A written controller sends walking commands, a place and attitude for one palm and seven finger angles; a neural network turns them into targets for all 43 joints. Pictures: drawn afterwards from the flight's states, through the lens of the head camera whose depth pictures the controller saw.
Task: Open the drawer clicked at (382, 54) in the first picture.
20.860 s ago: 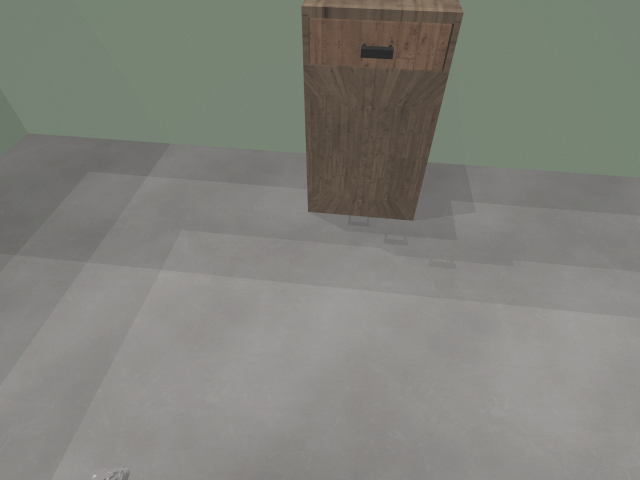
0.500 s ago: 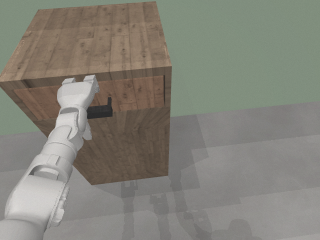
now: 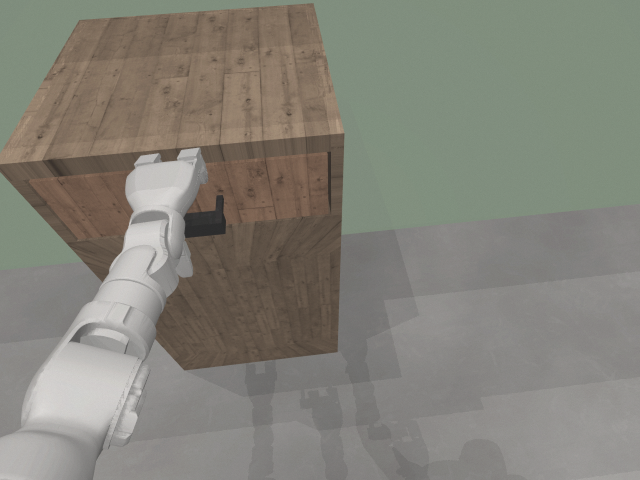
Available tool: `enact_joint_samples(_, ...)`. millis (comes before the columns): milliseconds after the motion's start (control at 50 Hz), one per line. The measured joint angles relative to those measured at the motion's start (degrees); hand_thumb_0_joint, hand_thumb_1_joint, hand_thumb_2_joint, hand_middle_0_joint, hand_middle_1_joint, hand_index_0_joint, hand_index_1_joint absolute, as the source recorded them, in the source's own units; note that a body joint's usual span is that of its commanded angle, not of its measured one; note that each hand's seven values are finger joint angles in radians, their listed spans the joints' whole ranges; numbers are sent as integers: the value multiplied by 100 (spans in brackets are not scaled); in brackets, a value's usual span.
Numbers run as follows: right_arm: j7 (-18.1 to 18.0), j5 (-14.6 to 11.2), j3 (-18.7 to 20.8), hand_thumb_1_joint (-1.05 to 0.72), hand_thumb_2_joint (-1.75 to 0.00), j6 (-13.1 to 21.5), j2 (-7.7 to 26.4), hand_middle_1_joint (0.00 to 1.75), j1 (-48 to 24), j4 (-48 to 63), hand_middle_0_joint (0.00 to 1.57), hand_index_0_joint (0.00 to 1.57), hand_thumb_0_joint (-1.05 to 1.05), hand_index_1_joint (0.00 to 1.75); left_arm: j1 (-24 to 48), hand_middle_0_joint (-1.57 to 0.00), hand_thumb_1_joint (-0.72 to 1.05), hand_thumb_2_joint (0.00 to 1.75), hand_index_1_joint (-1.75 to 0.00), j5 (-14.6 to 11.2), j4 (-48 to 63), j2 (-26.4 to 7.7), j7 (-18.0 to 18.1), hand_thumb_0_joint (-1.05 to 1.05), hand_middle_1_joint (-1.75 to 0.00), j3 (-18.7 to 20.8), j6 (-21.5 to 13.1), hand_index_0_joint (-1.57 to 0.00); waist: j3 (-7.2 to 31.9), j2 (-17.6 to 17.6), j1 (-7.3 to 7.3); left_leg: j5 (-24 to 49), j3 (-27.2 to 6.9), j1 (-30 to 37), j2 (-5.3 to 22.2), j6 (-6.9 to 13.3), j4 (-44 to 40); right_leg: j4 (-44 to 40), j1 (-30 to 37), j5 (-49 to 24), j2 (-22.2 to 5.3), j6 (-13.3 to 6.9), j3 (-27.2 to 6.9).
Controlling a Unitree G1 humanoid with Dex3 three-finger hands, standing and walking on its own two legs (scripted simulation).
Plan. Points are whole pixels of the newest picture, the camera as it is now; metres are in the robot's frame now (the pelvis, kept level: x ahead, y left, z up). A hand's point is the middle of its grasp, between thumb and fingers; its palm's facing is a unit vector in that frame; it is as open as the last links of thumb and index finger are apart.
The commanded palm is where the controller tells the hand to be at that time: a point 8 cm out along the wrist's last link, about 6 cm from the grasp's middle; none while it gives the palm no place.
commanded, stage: re-aim the fingers above the handle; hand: left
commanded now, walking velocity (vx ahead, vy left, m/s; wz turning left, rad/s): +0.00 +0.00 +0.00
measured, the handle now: (192, 214) +0.51 +0.20 +0.01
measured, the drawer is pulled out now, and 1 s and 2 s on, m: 0.00 0.00 0.00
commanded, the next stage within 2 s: lower the fingers behind the handle in 0.38 s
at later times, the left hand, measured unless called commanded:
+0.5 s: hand (177, 217) +0.45 +0.19 +0.07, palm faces -0.02 -0.03 -1.00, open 13.8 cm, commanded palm +0.43 +0.20 +0.12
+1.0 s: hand (178, 234) +0.45 +0.20 +0.04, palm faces -0.03 -0.02 -1.00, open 13.8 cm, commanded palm +0.43 +0.20 +0.09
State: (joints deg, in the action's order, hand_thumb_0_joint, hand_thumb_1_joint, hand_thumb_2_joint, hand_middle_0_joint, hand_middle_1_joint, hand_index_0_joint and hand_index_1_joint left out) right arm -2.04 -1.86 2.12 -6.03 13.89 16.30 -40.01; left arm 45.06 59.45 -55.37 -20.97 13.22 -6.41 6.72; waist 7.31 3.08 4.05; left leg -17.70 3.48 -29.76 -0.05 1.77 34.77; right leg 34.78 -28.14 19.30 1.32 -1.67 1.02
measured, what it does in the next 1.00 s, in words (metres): stands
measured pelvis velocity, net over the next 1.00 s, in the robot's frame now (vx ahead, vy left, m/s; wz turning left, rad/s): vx -0.01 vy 0.00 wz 0.01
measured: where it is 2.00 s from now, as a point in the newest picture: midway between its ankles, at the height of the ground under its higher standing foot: outside the picture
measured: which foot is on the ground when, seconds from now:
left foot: down 0.00-1.00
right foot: down 0.00-1.00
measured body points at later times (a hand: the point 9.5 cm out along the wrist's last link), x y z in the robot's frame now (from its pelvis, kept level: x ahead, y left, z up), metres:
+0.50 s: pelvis +0.00 -0.01 +0.00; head +0.04 -0.03 +0.45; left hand +0.44 +0.19 +0.12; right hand +0.08 -0.27 -0.14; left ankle -0.01 +0.10 -0.73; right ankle -0.03 -0.10 -0.73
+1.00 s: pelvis -0.01 +0.00 -0.01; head +0.05 -0.02 +0.44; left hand +0.44 +0.20 +0.09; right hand +0.04 -0.27 -0.14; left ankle -0.01 +0.10 -0.73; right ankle -0.03 -0.10 -0.73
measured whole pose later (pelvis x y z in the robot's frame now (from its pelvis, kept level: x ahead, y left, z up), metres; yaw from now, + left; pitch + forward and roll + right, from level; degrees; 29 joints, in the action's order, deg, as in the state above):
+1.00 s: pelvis -0.01 +0.00 -0.01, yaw +0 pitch +14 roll +0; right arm -1.8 -1.5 3.2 -4.9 14.2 17.2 -41.6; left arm 43.3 60.6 -57.6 -21.4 18.1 -5.6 5.0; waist 7.4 2.8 4.6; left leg -18.0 2.8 -33.5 0.3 1.4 37.6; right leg 37.3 -31.6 19.6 1.7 -2.1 1.7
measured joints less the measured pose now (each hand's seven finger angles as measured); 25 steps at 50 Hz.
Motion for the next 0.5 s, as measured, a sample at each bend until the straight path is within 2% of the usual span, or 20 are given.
enact_joint_samples(120, 5, 5, 83, -91, -90, -8, 36, 30, 127, -26, 20, 20, 1, 30, -230, -32, -49, 30, -120, -2, 290, -51, 15, 0, -120, -12, -132, -31, 10, 9, -48, -26, -24, 13, 14, -19, 14, -8, 29, 21, 16, -20, 22)
enact_joint_samples(340, 42, -2, 129, -91, -90, -53, 71, 30, 64, -146, 20, 20, 1, 30, -346, -32, -49, 30, -120, -23, 463, 69, 108, 0, -120, -67, -24, -32, 18, 45, -79, -9, -36, 126, 14, -39, -42, -37, 131, 23, 19, -40, 30)
enact_joint_samples(500, -7, -29, 53, -91, -90, -40, 37, 30, -47, -50, 20, 20, 1, 30, -349, -32, -49, 30, -120, -40, 364, 12, -15, 0, -120, -15, 4, -32, -8, 46, -70, 46, -29, 224, 19, -56, -124, -72, 205, -10, 26, -58, 22)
